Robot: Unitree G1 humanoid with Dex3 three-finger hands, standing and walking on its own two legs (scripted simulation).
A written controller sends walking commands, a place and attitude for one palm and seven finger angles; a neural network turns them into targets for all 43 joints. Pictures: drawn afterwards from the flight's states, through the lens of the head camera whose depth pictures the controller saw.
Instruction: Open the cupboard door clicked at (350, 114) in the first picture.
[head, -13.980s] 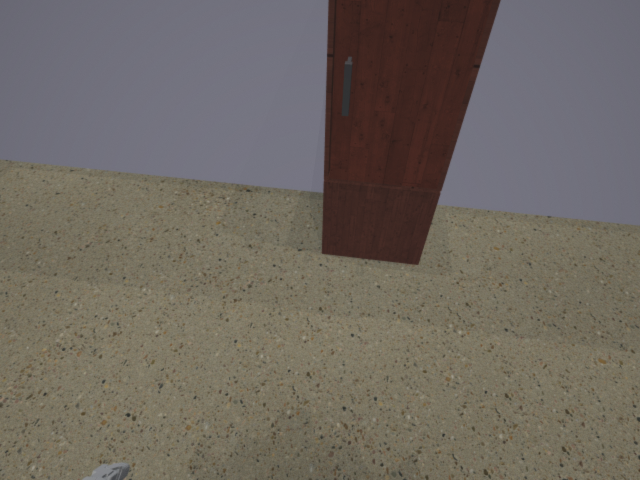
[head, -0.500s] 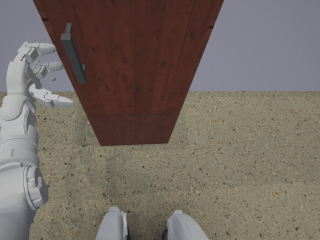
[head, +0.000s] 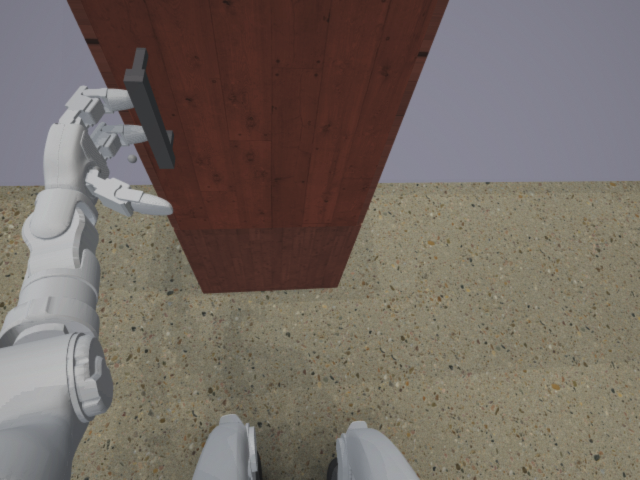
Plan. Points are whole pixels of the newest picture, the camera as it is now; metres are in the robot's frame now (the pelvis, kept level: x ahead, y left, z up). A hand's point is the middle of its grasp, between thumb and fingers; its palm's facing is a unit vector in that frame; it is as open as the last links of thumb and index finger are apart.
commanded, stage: slide the fingers in behind the handle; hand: left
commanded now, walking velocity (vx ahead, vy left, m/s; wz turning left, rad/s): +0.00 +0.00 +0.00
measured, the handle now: (155, 113) +0.55 +0.18 +0.08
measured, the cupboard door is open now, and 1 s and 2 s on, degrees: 0 0 0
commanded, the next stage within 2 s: close the thumb around the handle in 1.26 s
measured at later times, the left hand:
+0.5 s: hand (162, 157) +0.49 +0.17 +0.07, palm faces +0.01 -1.00 -0.01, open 14.0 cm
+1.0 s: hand (175, 154) +0.49 +0.15 +0.07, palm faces +0.05 -1.00 -0.02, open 14.1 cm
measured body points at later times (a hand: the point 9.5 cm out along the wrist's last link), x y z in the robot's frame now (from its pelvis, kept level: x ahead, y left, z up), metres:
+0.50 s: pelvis +0.00 -0.01 +0.00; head +0.12 +0.02 +0.43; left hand +0.49 +0.22 +0.07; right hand +0.02 -0.27 -0.11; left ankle +0.04 +0.10 -0.65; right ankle +0.00 -0.12 -0.65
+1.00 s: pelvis +0.01 -0.01 +0.00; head +0.12 +0.00 +0.43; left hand +0.49 +0.21 +0.07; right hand +0.03 -0.28 -0.12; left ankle +0.04 +0.10 -0.65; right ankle +0.00 -0.12 -0.65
